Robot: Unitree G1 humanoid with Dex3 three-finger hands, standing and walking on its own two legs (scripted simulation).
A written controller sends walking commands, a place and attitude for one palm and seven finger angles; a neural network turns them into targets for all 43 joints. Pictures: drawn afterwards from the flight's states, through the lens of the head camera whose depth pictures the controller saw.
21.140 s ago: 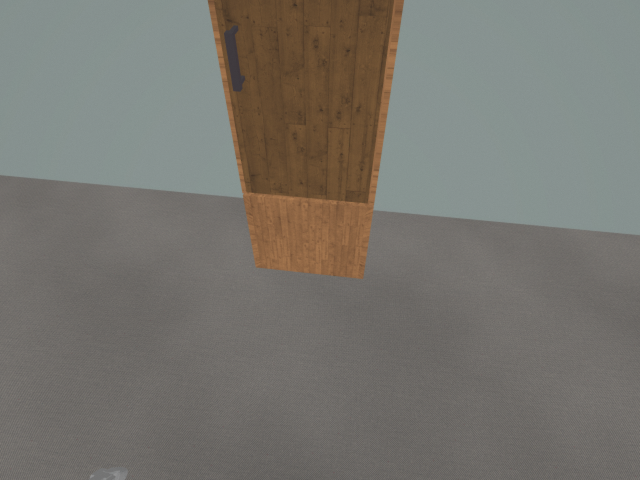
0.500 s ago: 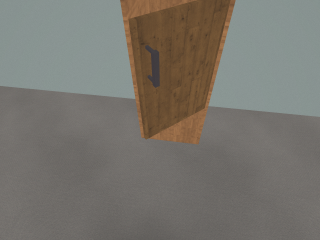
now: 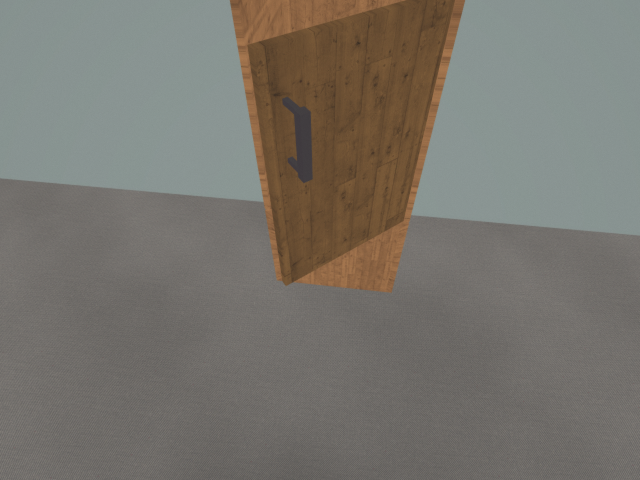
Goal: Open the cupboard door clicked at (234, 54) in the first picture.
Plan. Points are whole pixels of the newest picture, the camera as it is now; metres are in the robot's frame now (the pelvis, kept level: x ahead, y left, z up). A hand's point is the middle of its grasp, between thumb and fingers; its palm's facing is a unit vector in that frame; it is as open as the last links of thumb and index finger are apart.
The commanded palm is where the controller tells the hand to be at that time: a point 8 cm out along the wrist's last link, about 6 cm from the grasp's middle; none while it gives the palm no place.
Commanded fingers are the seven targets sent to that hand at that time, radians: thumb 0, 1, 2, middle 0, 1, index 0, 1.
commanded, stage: walk to a spot facing it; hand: left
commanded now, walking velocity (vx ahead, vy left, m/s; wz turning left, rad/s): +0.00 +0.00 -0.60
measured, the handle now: (297, 141) +0.60 +0.08 +0.08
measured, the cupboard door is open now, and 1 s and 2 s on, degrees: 42 42 42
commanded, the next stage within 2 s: none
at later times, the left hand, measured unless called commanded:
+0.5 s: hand out of the picture +0.07 +0.17 -0.18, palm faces -0.18 -0.95 -0.27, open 7.4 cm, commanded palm none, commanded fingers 0.00 0.90 0.90 -0.20 -0.30 -0.20 -0.30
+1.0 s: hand (248, 457) +0.18 +0.13 -0.18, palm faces -0.48 -0.82 -0.31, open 7.4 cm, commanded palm none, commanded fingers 0.00 0.90 0.90 -0.20 -0.30 -0.20 -0.30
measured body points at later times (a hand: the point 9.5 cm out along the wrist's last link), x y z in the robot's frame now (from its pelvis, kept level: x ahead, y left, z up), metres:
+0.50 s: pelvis -0.02 -0.02 -0.01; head +0.04 -0.05 +0.43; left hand +0.08 +0.22 -0.16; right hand -0.01 -0.28 -0.17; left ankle -0.02 +0.13 -0.68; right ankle -0.03 -0.11 -0.75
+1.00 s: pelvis -0.02 -0.02 -0.03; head +0.03 -0.07 +0.42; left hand +0.21 +0.17 -0.15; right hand -0.08 -0.30 -0.17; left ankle +0.03 +0.13 -0.70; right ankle -0.05 -0.13 -0.75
